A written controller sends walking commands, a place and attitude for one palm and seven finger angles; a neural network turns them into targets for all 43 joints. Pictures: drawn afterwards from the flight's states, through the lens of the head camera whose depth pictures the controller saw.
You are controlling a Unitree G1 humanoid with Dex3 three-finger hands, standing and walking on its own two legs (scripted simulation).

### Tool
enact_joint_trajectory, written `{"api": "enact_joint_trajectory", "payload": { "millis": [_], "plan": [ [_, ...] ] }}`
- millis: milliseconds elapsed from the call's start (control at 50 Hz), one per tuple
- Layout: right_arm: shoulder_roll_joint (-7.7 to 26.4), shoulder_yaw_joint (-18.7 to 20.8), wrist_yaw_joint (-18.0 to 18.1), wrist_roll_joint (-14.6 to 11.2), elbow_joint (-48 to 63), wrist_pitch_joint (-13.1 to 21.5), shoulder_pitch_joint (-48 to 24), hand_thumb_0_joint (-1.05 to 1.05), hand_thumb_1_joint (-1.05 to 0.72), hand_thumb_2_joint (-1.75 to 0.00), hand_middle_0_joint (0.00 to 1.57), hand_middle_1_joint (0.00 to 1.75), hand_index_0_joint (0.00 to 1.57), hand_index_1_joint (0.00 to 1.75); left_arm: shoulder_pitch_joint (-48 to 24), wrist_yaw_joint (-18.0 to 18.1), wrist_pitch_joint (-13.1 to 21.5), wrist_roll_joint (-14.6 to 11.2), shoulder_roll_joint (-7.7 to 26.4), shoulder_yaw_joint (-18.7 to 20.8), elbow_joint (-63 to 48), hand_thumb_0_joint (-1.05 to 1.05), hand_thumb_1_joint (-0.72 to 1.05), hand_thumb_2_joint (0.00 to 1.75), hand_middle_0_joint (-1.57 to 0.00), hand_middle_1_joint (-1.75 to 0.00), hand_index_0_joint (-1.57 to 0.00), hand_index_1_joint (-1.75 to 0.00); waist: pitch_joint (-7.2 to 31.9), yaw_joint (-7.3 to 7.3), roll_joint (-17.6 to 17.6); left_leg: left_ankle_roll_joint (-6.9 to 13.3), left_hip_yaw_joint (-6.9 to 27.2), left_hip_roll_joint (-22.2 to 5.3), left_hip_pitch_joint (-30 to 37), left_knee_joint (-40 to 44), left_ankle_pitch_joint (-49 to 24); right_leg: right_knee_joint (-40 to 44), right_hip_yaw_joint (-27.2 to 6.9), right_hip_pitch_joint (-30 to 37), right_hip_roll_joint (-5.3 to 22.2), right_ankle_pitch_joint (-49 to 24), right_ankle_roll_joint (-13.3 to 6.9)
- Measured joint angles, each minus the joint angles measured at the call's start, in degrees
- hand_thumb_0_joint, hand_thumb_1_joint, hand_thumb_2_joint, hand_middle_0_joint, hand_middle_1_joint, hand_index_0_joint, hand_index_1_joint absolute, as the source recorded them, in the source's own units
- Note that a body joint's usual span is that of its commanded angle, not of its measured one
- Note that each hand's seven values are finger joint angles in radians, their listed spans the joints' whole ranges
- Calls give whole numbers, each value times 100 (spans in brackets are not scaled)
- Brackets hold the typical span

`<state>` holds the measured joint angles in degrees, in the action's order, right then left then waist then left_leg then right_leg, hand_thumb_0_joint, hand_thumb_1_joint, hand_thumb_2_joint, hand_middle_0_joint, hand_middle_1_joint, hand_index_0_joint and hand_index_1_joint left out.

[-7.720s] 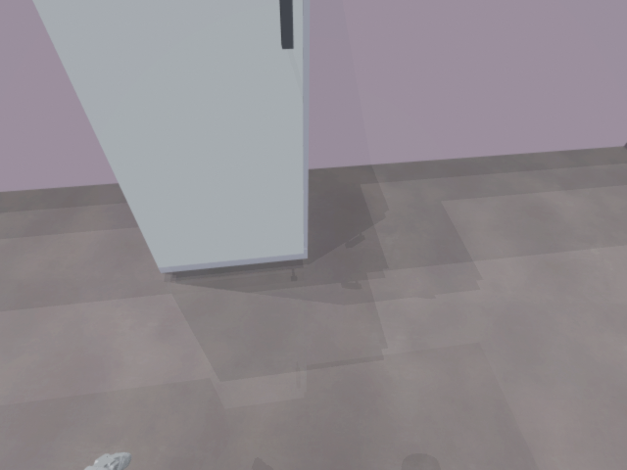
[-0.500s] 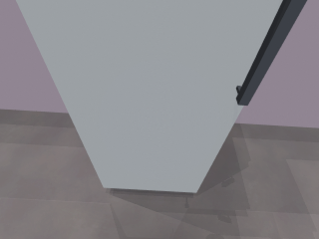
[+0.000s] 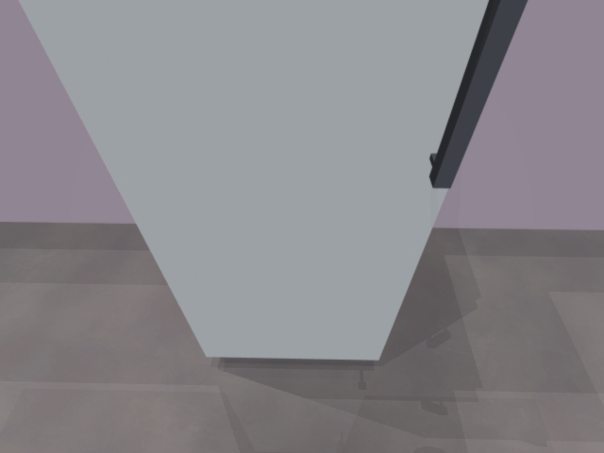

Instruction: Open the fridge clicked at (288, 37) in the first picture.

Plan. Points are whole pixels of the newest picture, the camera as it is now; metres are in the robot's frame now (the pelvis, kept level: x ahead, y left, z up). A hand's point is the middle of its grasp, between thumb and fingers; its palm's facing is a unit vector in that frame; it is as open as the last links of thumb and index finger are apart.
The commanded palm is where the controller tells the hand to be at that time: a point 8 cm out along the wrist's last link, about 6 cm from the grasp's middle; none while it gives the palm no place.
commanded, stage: come to a stop and stand still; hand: right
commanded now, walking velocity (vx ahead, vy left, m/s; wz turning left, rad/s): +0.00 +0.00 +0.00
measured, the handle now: (465, 91) +0.48 -0.18 +0.25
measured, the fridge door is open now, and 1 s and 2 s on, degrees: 0 0 0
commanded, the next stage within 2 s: look again from close up in 0.92 s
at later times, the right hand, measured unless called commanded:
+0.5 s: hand out of the picture +0.03 -0.22 -0.18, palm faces +0.03 +0.98 -0.20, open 7.4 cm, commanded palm none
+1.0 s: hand out of the picture -0.05 -0.23 -0.18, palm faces +0.01 +0.98 -0.19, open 7.4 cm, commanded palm none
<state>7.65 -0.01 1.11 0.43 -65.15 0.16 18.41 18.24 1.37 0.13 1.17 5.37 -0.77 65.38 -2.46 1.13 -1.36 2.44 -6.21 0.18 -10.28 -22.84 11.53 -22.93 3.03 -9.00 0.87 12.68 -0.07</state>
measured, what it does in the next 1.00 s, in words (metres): shifts its weight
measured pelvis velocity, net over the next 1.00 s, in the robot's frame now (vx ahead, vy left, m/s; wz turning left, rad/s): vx -0.03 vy -0.06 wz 0.02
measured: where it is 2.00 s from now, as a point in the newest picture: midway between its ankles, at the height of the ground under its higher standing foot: outside the picture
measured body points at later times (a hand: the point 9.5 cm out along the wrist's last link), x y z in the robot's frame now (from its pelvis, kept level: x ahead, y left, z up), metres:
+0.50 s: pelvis +0.00 -0.04 -0.01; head -0.03 -0.05 +0.44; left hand +0.02 +0.19 -0.16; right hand +0.03 -0.27 -0.17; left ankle +0.01 +0.09 -0.74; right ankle +0.00 -0.12 -0.74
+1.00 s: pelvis -0.03 -0.06 -0.01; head -0.03 -0.06 +0.44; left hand -0.03 +0.17 -0.16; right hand -0.05 -0.28 -0.17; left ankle +0.01 +0.09 -0.74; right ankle +0.00 -0.12 -0.74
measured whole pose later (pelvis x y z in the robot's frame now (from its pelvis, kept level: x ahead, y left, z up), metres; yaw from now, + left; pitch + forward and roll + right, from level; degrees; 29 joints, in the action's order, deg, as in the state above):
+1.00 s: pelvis -0.03 -0.06 -0.01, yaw +1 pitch -2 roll +0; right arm 8.4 -0.2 2.2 1.4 -60.3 -0.5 22.0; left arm 18.2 0.6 -0.1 0.8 8.8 0.9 60.8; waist -1.7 0.3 0.0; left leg -2.1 -3.1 -4.0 -13.9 -27.0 10.6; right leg -26.7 6.1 -12.0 -3.0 13.0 -5.1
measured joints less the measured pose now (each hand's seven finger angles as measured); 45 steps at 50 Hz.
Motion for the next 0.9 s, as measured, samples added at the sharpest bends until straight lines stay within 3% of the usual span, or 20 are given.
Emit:
{"api": "enact_joint_trajectory", "payload": {
  "millis": [80, 140, 240, 360, 600, 900],
  "plan": [
    [-65, -7, 16, -1, -26, 21, 50, 0, -91, -90, 20, 30, 20, 30, 61, 8, 20, -5, -65, -7, 34, 0, 91, 90, -20, -29, -20, -29, 13, 0, -3, -20, 12, -22, -27, -31, 13, -17, 11, -18, -21, 12, -21],
    [-52, -92, 22, 25, 156, 75, 126, 0, -90, -90, 20, 30, 20, 30, 103, -36, 20, 15, -18, 49, -224, 0, 90, 90, -20, -29, -20, -29, -4, -94, 37, -31, -18, -50, -159, -256, 103, -300, -17, -193, -28, 120, -48],
    [-18, -47, 104, 60, 344, 69, 268, 1, -90, -90, 20, 30, 20, 30, 174, 10, -3, 19, 158, 179, -470, 1, 90, 90, -20, -29, -20, -29, 358, -187, 155, -78, -25, -50, -296, -643, 361, -893, -32, -425, 2, 490, -106],
    [99, -11, 140, 63, 543, 55, 126, 1, -91, -90, 20, 30, 20, 30, 123, 26, 55, -1, 299, 181, -582, 1, 91, 90, -20, -29, -20, -29, 523, -135, 112, -183, 77, -113, -268, -764, 417, -977, 67, -349, -55, 586, -199],
    [257, 10, 117, 61, 790, -40, 1, 1, -91, -90, 20, 30, 20, 30, -70, -16, 54, -2, 413, 133, -703, 1, 92, 90, -20, -29, -20, -29, 338, -102, 100, -369, 242, -290, -248, -626, 180, -719, 233, -242, -246, 348, -400],
    [135, -15, 103, 94, 566, -81, 316, 0, -90, -90, 20, 30, 20, 30, 7, -72, -19, -30, 368, 149, -520, 1, 90, 90, -20, -29, -20, -29, 111, -87, 128, -456, 307, -417, -336, -422, -71, -391, 297, -270, -393, 52, -508]
  ]
}}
